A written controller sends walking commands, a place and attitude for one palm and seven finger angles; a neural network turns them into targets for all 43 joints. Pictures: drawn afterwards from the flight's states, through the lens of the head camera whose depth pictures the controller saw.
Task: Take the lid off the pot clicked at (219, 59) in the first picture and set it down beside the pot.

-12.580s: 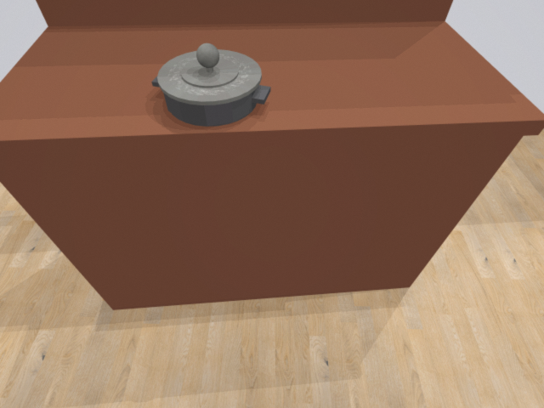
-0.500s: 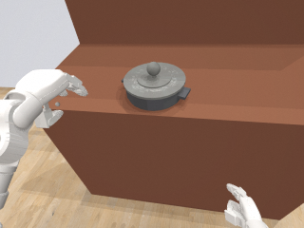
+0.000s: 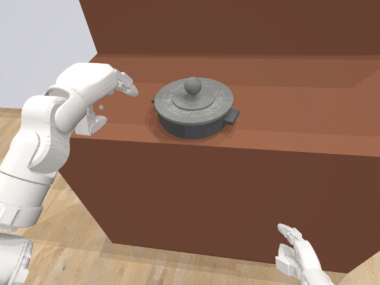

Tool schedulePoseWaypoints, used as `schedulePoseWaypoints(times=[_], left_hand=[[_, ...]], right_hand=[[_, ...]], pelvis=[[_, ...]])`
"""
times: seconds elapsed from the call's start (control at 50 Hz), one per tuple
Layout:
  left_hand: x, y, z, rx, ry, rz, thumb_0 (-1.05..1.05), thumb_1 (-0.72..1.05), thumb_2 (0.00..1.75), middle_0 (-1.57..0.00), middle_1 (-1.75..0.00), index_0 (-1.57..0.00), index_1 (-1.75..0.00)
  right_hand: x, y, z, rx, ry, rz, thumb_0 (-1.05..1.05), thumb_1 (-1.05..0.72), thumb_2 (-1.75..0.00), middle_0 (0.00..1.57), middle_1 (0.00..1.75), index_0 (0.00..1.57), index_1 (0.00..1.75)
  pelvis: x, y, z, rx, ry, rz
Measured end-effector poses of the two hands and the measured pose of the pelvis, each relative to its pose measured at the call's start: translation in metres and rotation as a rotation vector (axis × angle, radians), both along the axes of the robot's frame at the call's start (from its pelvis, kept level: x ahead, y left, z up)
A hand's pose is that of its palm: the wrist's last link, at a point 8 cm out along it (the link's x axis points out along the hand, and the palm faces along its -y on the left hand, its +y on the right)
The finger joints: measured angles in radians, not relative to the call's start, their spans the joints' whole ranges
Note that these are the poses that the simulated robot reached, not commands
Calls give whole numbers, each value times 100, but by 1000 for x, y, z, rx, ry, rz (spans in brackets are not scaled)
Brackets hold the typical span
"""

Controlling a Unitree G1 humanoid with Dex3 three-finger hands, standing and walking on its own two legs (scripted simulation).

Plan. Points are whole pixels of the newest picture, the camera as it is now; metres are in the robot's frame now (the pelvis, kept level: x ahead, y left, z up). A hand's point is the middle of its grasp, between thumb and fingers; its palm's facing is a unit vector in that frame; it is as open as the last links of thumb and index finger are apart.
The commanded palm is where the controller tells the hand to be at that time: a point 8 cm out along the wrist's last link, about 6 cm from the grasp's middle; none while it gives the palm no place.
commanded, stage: move the open hand above the knob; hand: left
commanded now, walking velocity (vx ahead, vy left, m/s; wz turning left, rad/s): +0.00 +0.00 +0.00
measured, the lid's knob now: (192, 85) +0.54 +0.07 +0.17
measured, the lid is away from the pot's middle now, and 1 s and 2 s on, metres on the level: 0.00 0.00 0.00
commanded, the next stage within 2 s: none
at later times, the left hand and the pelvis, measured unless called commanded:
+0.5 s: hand (146, 91) +0.41 +0.14 +0.23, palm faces -0.08 -0.06 -0.99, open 10.0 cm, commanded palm +0.38 +0.15 +0.31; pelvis +0.03 -0.02 +0.00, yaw -1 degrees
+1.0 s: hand (169, 66) +0.47 +0.11 +0.25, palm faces -0.08 -0.07 -0.99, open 10.0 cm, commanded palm +0.44 +0.11 +0.31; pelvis +0.06 -0.02 +0.00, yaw -1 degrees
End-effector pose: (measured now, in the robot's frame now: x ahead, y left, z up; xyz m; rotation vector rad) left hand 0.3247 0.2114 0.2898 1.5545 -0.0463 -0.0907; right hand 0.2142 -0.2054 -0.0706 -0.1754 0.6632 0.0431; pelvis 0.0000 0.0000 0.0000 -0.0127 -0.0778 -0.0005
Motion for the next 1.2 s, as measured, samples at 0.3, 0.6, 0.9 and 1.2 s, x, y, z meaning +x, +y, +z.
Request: schedulePoseWaypoints(times=[0.3,0.6,0.9,1.2], left_hand=[[49,-39,1,-16,20,-12,0,-40,172,-89,-9,-89,-9],[81,-70,3,-30,33,-20,0,-40,172,-89,-9,-89,-9],[117,-96,4,-23,69,-24,0,-40,172,-89,-9,-89,-9],[150,-128,8,-10,99,-49,0,-40,172,-89,-9,-89,-9]], right_hand=[[6,-15,-8,25,51,-23,1,-91,-90,20,30,20,30],[16,-37,-15,26,89,-47,1,-91,-90,20,30,20,30],[26,-38,-16,23,100,-54,1,-91,-90,20,30,20,30],[8,-34,-25,24,152,-90,1,-91,-90,20,30,20,30]], pelvis=[[19,-8,2,8,29,-12],[40,-19,3,16,53,-17],[52,-21,3,20,72,-15],[60,-12,4,23,94,-24]])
